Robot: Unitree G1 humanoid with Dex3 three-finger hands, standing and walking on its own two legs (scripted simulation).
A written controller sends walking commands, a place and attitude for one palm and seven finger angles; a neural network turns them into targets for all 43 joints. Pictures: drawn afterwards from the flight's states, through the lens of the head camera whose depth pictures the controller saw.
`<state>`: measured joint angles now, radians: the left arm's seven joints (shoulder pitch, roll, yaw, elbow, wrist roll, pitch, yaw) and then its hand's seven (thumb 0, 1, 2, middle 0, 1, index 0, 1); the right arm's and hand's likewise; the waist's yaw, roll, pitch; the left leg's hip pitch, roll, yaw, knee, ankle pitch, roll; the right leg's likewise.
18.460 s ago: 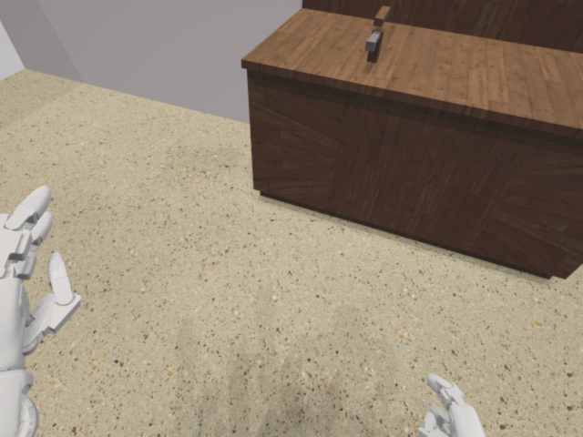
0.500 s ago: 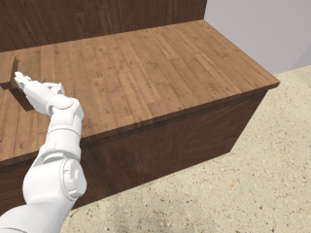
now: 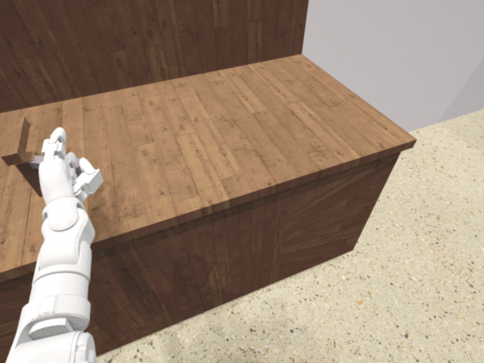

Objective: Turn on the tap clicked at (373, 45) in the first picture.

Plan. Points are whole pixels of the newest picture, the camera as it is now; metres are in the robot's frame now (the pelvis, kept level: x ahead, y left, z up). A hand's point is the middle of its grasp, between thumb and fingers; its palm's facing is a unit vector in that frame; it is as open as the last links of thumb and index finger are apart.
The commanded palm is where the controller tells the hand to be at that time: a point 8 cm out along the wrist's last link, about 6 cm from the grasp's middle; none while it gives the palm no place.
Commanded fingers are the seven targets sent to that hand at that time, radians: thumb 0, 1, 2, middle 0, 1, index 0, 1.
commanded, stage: draw the hand back beside the body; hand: left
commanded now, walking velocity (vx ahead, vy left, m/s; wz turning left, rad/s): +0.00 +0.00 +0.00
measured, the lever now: (78, 167) +0.50 +0.36 +0.05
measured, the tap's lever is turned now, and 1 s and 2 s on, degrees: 57 57 57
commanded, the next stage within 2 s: step back with the hand held close in 1.22 s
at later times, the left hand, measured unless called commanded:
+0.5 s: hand (50, 232) +0.27 +0.26 +0.15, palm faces +0.39 -0.90 -0.20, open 7.6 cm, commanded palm +0.21 +0.30 +0.16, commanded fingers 0.00 0.90 0.90 -0.19 -0.27 -0.19 -0.27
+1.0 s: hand (2, 301) +0.17 +0.26 +0.17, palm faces +0.42 -0.84 -0.33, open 7.4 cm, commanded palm +0.12 +0.30 +0.18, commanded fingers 0.00 0.90 0.90 -0.20 -0.30 -0.20 -0.30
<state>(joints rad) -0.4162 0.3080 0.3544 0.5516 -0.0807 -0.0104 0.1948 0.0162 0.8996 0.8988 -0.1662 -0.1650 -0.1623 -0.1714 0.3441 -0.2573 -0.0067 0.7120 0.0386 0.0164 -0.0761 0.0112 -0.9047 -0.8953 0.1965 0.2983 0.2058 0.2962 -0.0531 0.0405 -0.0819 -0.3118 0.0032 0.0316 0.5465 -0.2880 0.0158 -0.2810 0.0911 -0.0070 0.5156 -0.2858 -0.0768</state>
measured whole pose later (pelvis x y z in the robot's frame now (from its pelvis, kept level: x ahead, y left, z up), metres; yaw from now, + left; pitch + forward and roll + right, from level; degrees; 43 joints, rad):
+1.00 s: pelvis -0.02 +0.01 +0.01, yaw +2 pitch -7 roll +0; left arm 0.44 0.31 0.26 -0.36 -0.08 -0.12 0.10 0.02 0.90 0.90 -0.21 -0.30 -0.21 -0.30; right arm 0.20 -0.24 0.01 0.66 0.00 -0.14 -0.06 0.02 -0.90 -0.90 0.20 0.30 0.21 0.30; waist 0.05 0.07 0.02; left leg -0.06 -0.02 0.01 0.35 -0.17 0.03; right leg -0.02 0.07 -0.02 0.30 -0.17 -0.06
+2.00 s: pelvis -0.09 +0.04 +0.00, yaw +3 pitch -1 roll -1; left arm 0.44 0.37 0.33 -0.45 0.00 -0.17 0.15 0.02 0.89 0.90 -0.22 -0.30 -0.21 -0.31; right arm 0.21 -0.23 0.01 0.55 0.01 -0.06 -0.09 0.01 -0.90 -0.90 0.20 0.30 0.21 0.30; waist 0.01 0.02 0.03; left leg -0.34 -0.05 0.01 0.49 -0.14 0.08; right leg -0.30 0.06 0.00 0.47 -0.14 0.00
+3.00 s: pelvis -0.32 +0.06 +0.01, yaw -1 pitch -2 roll +1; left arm 0.52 0.39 0.33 -0.60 -0.04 -0.11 0.14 0.02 0.89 0.90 -0.22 -0.30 -0.21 -0.31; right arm 0.27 -0.22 0.00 0.65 -0.01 -0.06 -0.06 0.01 -0.90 -0.90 0.20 0.30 0.21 0.30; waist 0.03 -0.08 -0.05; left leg -0.52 -0.02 0.05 0.92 -0.34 -0.02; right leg -0.24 0.02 -0.04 0.48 -0.24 -0.08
